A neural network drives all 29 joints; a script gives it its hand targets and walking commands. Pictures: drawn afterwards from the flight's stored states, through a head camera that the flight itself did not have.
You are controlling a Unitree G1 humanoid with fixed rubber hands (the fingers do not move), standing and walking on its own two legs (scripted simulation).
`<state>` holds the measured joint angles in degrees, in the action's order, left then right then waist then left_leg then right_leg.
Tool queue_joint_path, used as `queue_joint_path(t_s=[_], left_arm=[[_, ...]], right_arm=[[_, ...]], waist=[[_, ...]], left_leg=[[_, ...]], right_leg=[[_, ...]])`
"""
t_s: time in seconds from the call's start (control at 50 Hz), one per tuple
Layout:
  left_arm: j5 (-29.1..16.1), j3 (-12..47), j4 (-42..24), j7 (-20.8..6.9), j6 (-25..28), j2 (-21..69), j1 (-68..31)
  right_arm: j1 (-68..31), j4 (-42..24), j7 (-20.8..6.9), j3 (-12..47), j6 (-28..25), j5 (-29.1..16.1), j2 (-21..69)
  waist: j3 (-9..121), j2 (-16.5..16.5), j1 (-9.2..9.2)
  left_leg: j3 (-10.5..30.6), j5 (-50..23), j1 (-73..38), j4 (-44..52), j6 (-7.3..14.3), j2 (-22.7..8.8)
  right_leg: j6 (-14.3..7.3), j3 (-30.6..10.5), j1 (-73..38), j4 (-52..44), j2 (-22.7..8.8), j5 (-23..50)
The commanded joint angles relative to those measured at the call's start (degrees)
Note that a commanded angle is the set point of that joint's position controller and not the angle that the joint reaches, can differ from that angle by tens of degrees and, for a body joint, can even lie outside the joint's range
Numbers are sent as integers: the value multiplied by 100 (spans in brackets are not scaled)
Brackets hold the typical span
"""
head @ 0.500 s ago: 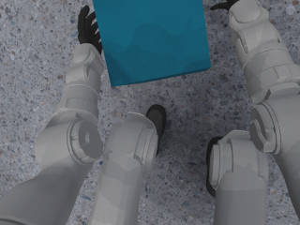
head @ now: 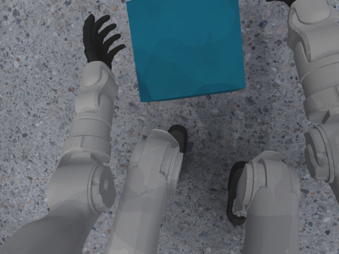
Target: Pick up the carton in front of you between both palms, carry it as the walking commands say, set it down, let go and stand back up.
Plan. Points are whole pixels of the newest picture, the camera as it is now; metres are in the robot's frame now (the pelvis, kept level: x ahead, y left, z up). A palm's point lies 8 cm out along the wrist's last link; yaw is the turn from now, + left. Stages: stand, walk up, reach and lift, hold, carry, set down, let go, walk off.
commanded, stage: set down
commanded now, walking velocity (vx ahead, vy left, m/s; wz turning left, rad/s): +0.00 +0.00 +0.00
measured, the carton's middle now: (190, 56) +0.50 +0.09 -0.28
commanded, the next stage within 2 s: let go in 0.80 s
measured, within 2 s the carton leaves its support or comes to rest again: neither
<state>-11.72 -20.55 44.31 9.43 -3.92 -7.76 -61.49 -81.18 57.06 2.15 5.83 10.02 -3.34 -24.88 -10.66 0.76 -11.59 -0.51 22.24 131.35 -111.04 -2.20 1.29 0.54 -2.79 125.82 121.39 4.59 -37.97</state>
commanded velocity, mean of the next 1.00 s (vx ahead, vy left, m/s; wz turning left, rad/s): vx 0.00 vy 0.00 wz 0.00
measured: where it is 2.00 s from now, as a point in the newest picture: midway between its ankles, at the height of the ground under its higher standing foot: (203, 183)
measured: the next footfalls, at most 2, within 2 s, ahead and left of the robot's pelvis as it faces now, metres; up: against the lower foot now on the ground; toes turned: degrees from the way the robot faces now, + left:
none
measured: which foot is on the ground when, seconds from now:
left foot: down 0.00-1.00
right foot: down 0.00-1.00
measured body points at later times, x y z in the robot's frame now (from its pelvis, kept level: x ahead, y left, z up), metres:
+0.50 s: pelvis +0.02 +0.00 +0.12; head +0.34 +0.00 +0.43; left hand +0.46 +0.27 +0.01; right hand +0.60 -0.10 +0.00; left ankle +0.16 +0.12 -0.37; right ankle +0.08 -0.11 -0.37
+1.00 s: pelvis +0.05 +0.00 +0.24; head +0.32 +0.00 +0.60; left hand +0.44 +0.26 +0.14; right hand +0.57 -0.12 +0.14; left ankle +0.16 +0.12 -0.37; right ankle +0.08 -0.11 -0.37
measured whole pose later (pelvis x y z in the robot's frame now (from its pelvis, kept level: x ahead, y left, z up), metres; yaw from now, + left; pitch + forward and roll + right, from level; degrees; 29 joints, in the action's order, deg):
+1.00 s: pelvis +0.05 +0.00 +0.24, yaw -3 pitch +44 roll -1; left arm 1.1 -21.0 30.7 2.2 -8.3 -1.4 -36.8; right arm -57.8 51.4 -1.4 -9.5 10.8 7.4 -16.0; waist 8.0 2.4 -11.5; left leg 1.4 13.8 90.3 -60.2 -0.9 0.2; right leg 0.5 -3.0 85.5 65.8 3.8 -24.2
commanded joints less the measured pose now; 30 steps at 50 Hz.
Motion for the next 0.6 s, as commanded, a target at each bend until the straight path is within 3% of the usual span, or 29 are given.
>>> queue_joint_path(t_s=[0.0,0.06,0.14,0.4,0.58], left_arm=[[174,-66,-943,94,-101,-777,-834],[243,12,-1041,92,-196,-578,-861],[323,37,-1040,64,-300,-330,-659],[508,-226,-1796,-54,-571,-354,131],[673,-260,-1759,-207,-624,-131,536]], right_arm=[[-1816,-503,-63,-304,30,-37,-425],[-1652,-158,-160,-455,29,-3,-479],[-1426,124,-277,-640,-5,143,-523],[-1207,-929,-421,-693,235,375,-374],[-658,-761,-535,-943,266,543,-252]], waist=[[6728,962,-498],[6524,696,-428],[6488,578,-356],[7529,1413,-499],[7214,1228,-405]], left_leg=[[-597,-1374,-4741,899,-183,52],[-590,-1332,-4855,1123,-215,72],[-556,-1409,-5091,1445,-266,116],[-672,-2074,-5511,2598,-206,225],[-615,-2390,-6127,3493,-230,243]], right_leg=[[-167,355,-2435,-1735,-30,611],[-197,376,-2217,-1959,5,549],[-206,408,-2126,-2293,44,559],[-1,392,-4237,-3450,118,1541],[5,312,-4750,-4399,114,1981]])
